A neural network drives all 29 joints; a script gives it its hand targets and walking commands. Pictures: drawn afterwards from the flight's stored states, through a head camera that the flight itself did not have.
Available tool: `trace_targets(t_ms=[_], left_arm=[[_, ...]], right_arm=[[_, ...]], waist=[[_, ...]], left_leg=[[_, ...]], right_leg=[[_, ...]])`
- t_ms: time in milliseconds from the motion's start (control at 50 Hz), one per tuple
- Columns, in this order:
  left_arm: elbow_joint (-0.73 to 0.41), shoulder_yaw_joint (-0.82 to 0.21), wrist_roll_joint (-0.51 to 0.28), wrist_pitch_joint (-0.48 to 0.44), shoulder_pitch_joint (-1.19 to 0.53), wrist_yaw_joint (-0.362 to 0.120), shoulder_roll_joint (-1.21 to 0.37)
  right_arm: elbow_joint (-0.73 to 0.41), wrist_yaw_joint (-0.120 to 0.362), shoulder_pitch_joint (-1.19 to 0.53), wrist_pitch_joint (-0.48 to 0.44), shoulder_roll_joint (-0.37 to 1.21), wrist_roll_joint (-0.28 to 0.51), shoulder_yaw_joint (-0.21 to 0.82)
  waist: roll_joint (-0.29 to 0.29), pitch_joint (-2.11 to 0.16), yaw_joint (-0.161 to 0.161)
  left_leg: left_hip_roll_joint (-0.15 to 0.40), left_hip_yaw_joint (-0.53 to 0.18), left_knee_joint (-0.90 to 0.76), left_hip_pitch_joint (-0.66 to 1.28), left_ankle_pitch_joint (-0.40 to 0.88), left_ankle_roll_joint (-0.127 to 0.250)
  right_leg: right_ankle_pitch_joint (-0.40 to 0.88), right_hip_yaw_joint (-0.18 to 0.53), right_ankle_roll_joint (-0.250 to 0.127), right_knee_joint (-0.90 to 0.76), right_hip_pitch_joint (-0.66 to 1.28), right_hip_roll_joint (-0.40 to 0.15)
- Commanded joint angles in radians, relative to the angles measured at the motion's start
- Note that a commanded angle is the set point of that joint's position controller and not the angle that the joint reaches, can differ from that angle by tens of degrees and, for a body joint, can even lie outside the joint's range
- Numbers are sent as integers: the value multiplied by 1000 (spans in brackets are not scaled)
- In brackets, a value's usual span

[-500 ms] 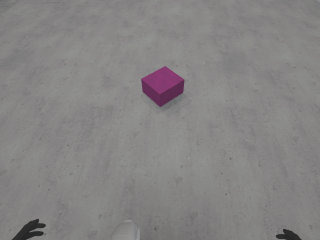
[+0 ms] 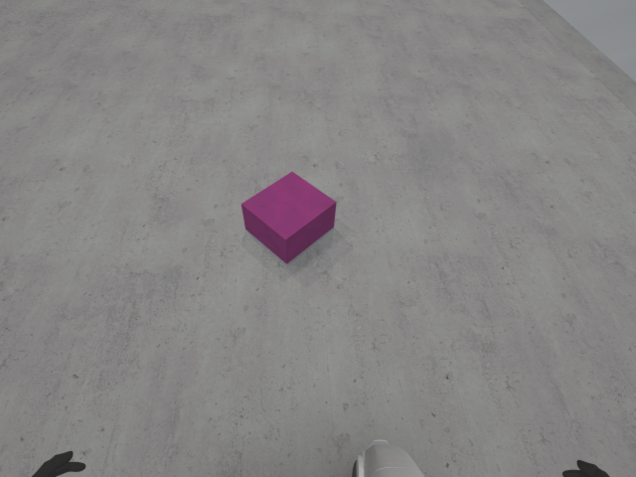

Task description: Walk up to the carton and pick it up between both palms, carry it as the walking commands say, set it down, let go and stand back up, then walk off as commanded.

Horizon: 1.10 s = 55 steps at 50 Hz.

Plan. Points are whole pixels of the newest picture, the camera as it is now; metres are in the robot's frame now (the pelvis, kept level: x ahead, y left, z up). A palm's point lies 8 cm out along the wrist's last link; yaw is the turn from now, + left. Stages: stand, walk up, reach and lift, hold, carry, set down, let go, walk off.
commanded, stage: walk up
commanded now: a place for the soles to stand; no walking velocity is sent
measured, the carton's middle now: (289, 215) +1.13 +0.04 -0.70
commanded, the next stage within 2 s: none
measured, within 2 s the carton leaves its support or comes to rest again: neither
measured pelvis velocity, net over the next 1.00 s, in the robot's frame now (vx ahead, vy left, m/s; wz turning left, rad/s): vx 0.41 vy -0.01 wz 0.02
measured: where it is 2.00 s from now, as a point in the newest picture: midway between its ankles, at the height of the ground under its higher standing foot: (298, 329)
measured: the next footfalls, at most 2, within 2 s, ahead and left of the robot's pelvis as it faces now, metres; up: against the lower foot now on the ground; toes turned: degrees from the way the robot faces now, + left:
right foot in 0.08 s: +0.20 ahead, -0.14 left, +0.00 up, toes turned -5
left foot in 0.46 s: +0.35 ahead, +0.13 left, +0.00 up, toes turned +6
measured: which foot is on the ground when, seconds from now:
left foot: down 0.00-0.10, up 0.12-0.44, down 0.46-0.84, up 0.86-1.00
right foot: up 0.00-0.06, down 0.08-0.48, up 0.50-0.80, down 0.82-1.00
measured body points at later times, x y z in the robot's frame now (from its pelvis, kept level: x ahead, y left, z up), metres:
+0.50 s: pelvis +0.22 +0.01 -0.02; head +0.23 +0.02 +0.43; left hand +0.24 +0.36 -0.11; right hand +0.37 -0.33 -0.08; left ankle +0.31 +0.12 -0.74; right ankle +0.17 -0.13 -0.73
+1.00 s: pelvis +0.41 -0.01 -0.01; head +0.42 -0.03 +0.44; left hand +0.50 +0.35 -0.06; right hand +0.49 -0.35 -0.11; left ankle +0.42 +0.13 -0.69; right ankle +0.45 -0.13 -0.74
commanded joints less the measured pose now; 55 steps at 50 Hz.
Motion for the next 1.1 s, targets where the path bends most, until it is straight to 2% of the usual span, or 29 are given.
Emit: trace_targets(t_ms=[0,40,60,80,100,120,140,160,220,360,420,440,460,480,500,520,560,600,640,720,760,800,820,840,860,900,960,1020,1080], left_arm=[[-49,49,-2,-13,-39,-9,142],[-40,57,2,-18,-21,-3,153],[-27,67,3,-24,40,8,175],[-3,89,6,-33,187,27,226],[-22,108,-2,-39,230,41,348],[-46,104,-23,-34,162,45,336],[-60,90,-32,-29,119,49,286],[-71,80,-32,-27,78,52,251],[-88,67,-20,-32,53,48,219],[-118,60,-8,-31,47,33,241],[-117,39,-9,-23,52,33,224],[-118,25,-10,-23,67,36,199],[-126,6,-14,-25,86,41,148],[-146,-1,-21,-20,97,48,119],[-113,12,-14,-9,108,65,192],[-90,15,-21,-11,120,67,204],[-70,25,-18,-13,136,59,199],[-56,26,-9,-7,130,41,171],[-66,31,-5,-5,83,30,157],[-62,42,-4,-11,38,15,143],[-54,50,-3,-15,44,13,140],[-41,65,3,-24,101,24,171],[-20,84,4,-33,211,40,213],[-36,103,2,-42,264,53,332],[-59,102,-15,-39,207,56,330],[-86,84,-27,-32,128,63,257],[-105,72,-16,-31,106,58,230],[-121,68,-9,-33,116,51,238],[-141,58,-9,-22,83,42,244]], right_arm=[[-63,-1,-56,-8,-228,5,-52],[-58,-3,-41,-2,-215,4,-42],[-59,-6,-20,-3,-185,1,-27],[-74,-10,-3,-5,-136,-6,-7],[-108,-13,12,-8,-97,2,6],[-70,-28,14,7,-186,5,-13],[-53,-30,16,8,-205,13,-17],[-41,-28,30,7,-194,9,-15],[-7,-9,62,11,-160,-6,-19],[-35,28,-72,20,-116,-17,-32],[-23,24,-41,11,-134,-23,-44],[-12,13,21,4,-157,-24,-52],[5,-6,139,-6,-218,-32,-70],[-23,-19,160,-11,-325,-21,-90],[-45,-21,107,-9,-301,4,-87],[-45,-23,70,-5,-252,8,-72],[-57,-26,15,0,-198,8,-52],[-60,-23,5,3,-195,-7,-48],[-67,-19,22,-1,-212,-7,-51],[-90,-9,-17,1,-222,-4,-51],[-96,-5,-34,11,-225,1,-46],[-98,-5,-13,16,-175,-5,-22],[-117,-10,-11,12,-128,-11,-3],[-147,-12,-15,8,-95,-4,10],[-109,-29,0,22,-175,-2,-8],[-72,-32,40,19,-192,3,-14],[-40,-14,66,18,-153,-8,-16],[-59,2,6,22,-119,-13,-16],[-56,13,-14,22,-119,-16,-28]], waist=[[155,21,26],[108,9,59],[53,-28,100],[-119,-96,178],[-298,-166,191],[-108,-134,150],[-49,-80,133],[-49,-44,110],[-114,-11,81],[-109,14,86],[-38,7,46],[15,-26,8],[198,-101,-53],[374,-113,-66],[173,-116,-37],[121,-65,-5],[162,-15,24],[215,-3,15],[214,2,0],[203,11,16],[169,8,41],[76,-15,90],[-85,-57,155],[-274,-85,181],[-102,-62,140],[-50,-2,103],[-124,0,83],[-134,-9,92],[-127,2,77]], left_leg=[[229,-189,-208,-131,-115,178],[218,-153,-96,-174,-60,148],[186,-113,44,-219,53,123],[107,-39,372,-339,120,80],[-34,-53,639,-588,-194,22],[24,-204,725,-595,-210,29],[49,-234,728,-582,-151,27],[75,-222,672,-563,-119,18],[100,-157,506,-449,-70,-21],[68,-62,199,-248,101,-29],[16,-40,104,-74,82,-10],[2,-56,70,48,36,10],[128,-271,-40,220,-130,64],[385,-734,-216,299,-340,187],[415,-755,-205,228,-356,246],[375,-641,-189,156,-283,247],[288,-416,-190,54,-139,206],[241,-300,-178,-22,-28,210],[252,-285,-187,-44,-29,226],[227,-244,-183,-129,-135,200],[219,-220,-142,-190,-189,177],[180,-171,26,-289,-186,130],[107,-97,301,-403,-92,91],[-33,-53,595,-629,-218,25],[23,-216,682,-626,-230,26],[74,-235,641,-585,-136,15],[87,-150,474,-452,-111,-16],[75,-100,335,-349,-43,-18],[40,-51,212,-208,40,-21]], right_leg=[[53,-32,-12,-65,131,29],[39,-48,-29,-129,264,61],[-16,-46,-48,-161,402,85],[-175,120,-94,-250,592,1],[-380,639,-218,-430,691,-294],[-399,650,-270,-422,613,-325],[-310,539,-280,-394,546,-282],[-214,426,-267,-392,482,-243],[11,195,-242,-400,333,-161],[-249,116,-206,-432,194,-132],[-258,86,-176,-305,122,-111],[-156,56,-151,-179,82,-86],[-44,-26,-106,142,-10,-9],[-289,-47,-39,390,-260,136],[-261,116,-32,496,-242,86],[-213,135,-25,490,-224,57],[-166,95,-10,360,-156,-7],[-169,45,8,233,-75,-2],[-149,16,6,148,-48,4],[-34,-30,-7,-13,81,39],[6,-56,-16,-92,198,70],[-44,-38,-39,-150,393,100],[-214,117,-76,-253,549,18],[-477,649,-207,-459,607,-276],[-478,675,-269,-443,544,-321],[-262,465,-270,-399,451,-244],[28,225,-247,-364,329,-160],[1,164,-239,-361,263,-145],[-206,136,-210,-361,163,-121]])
